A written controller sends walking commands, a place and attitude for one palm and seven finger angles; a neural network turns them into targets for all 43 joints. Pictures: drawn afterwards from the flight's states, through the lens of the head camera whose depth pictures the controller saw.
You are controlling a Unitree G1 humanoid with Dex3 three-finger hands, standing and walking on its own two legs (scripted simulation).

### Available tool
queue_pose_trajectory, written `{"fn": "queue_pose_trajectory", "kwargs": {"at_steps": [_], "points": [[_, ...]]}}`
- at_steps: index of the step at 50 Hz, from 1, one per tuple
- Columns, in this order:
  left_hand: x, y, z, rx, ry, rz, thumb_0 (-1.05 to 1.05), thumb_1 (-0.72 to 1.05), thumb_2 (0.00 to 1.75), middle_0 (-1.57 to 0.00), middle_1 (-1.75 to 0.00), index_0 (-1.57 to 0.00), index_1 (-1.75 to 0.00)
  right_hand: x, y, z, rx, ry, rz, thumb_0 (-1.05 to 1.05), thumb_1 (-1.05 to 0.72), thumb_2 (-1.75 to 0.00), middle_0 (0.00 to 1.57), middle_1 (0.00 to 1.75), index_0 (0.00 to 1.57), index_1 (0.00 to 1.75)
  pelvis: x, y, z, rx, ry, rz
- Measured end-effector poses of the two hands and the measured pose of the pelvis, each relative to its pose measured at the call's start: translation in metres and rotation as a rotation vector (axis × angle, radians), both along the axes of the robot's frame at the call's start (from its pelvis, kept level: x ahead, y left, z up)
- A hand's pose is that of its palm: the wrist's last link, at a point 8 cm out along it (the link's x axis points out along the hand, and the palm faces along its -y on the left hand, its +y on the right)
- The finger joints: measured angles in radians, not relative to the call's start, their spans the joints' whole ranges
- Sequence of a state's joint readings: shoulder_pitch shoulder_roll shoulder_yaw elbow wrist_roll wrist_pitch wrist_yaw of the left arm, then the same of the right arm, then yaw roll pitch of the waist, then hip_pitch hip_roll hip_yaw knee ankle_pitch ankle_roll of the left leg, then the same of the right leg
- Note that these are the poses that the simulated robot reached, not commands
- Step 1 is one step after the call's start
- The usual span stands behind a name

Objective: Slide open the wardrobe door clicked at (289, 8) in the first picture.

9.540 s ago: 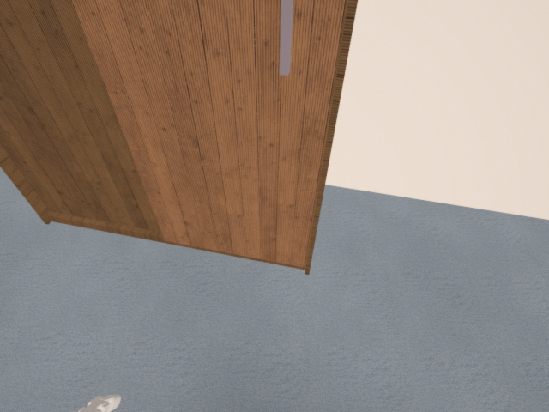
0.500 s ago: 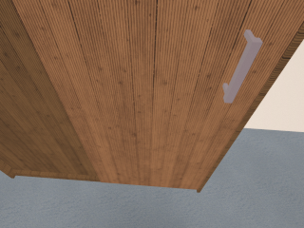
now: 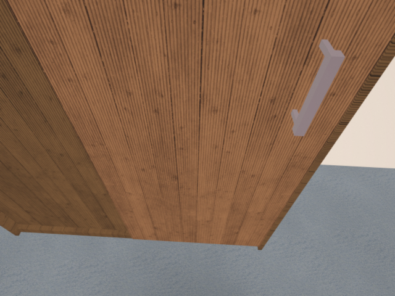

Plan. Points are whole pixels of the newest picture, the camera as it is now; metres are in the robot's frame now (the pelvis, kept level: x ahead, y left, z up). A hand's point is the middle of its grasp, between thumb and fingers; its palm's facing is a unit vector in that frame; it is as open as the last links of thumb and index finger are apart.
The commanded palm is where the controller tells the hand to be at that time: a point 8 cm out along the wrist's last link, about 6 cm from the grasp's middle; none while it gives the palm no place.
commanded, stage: look again from close up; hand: right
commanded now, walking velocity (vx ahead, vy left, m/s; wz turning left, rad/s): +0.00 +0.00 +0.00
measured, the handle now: (311, 91) +0.44 -0.18 +0.21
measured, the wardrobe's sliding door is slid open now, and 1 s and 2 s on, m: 0.00 0.00 0.00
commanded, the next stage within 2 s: raise the hand with hooked fingers in 0.62 s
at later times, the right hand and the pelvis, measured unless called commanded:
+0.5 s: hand out of the picture +0.01 -0.17 -0.17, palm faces +0.03 +0.98 -0.20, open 7.4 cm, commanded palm none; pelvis +0.00 +0.01 +0.00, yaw -1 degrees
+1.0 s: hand (301, 247) +0.21 -0.16 +0.05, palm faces +0.09 +1.00 -0.04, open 7.9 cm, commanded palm +0.11 -0.23 -0.02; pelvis -0.02 +0.01 -0.02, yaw -2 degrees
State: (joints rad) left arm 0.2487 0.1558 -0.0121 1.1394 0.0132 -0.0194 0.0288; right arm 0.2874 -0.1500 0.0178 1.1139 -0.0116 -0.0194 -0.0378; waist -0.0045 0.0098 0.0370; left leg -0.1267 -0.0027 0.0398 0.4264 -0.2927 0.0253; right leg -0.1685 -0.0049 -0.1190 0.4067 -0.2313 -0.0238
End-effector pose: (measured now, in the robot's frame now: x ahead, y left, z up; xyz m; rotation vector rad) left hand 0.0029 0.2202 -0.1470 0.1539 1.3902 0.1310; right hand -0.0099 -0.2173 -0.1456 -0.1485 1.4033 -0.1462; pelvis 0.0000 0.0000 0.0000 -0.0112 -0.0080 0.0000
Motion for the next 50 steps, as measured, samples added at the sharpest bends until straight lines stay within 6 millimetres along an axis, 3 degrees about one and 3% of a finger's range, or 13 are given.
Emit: {"fn": "queue_pose_trajectory", "kwargs": {"at_steps": [19,37,38,40,43,46,48,50], "points": [[0.003,0.004,0.0,0.0,0.005,-0.008,0.0,0.92,0.9,-0.2,-0.3,-0.2,-0.3,0.012,-0.002,0.002,-0.015,-0.03,-0.005,0.01,-0.9,-0.9,0.2,0.3,0.2,0.3,0.003,0.005,0.001,-0.001,-0.002,-0.008],[0.004,0.009,0.0,-0.001,0.014,-0.015,0.01,0.92,0.9,-0.2,-0.3,-0.2,-0.3,0.004,0.003,0.002,-0.018,-0.013,-0.012,0.01,-0.9,-0.9,0.2,0.3,0.2,0.3,0.002,0.008,0.001,0.004,0.006,-0.012],[0.008,0.011,0.001,0.006,-0.02,-0.01,0.01,0.92,0.9,-0.2,-0.3,-0.2,-0.3,0.012,0.002,0.007,-0.016,-0.063,-0.061,0.01,-0.91,-0.9,0.2,0.3,0.2,0.3,0.001,0.008,0.0,0.007,0.008,-0.014],[0.023,0.015,0.008,0.037,-0.153,-0.033,0.01,0.92,0.9,-0.2,-0.3,-0.2,-0.3,0.052,-0.013,0.038,-0.066,-0.329,-0.113,0.03,-0.92,-0.9,0.2,0.31,0.2,0.31,-0.002,0.008,-0.002,-0.001,0.0,-0.015],[0.055,0.022,0.015,0.047,-0.361,-0.054,0.01,0.92,0.9,-0.2,-0.3,-0.2,-0.3,0.119,-0.024,0.104,-0.126,-0.752,-0.104,0.03,-0.91,-0.89,0.2,0.32,0.2,0.32,-0.005,0.006,-0.005,-0.006,0.003,-0.044],[0.095,0.029,0.025,0.055,-0.561,-0.069,0.01,0.91,0.9,-0.2,-0.3,-0.2,-0.3,0.173,-0.018,0.17,-0.11,-1.14,-0.027,0.03,-0.86,-0.87,0.2,0.35,0.2,0.35,-0.011,0.005,-0.01,-0.003,0.026,-0.057],[0.119,0.033,0.037,0.06,-0.677,-0.073,0.01,0.91,0.9,-0.2,-0.3,-0.2,-0.3,0.192,-0.008,0.195,-0.044,-1.343,0.036,0.02,-0.82,-0.85,0.2,0.37,0.2,0.37,-0.016,0.007,-0.016,-0.005,0.059,-0.048],[0.139,0.037,0.05,0.06,-0.766,-0.082,0.01,0.91,0.9,-0.2,-0.3,-0.2,-0.3,0.193,0.003,0.198,0.05,-1.456,0.108,0.01,-0.78,-0.84,0.2,0.39,0.2,0.39,-0.02,0.011,-0.022,-0.01,0.081,-0.034]]}}
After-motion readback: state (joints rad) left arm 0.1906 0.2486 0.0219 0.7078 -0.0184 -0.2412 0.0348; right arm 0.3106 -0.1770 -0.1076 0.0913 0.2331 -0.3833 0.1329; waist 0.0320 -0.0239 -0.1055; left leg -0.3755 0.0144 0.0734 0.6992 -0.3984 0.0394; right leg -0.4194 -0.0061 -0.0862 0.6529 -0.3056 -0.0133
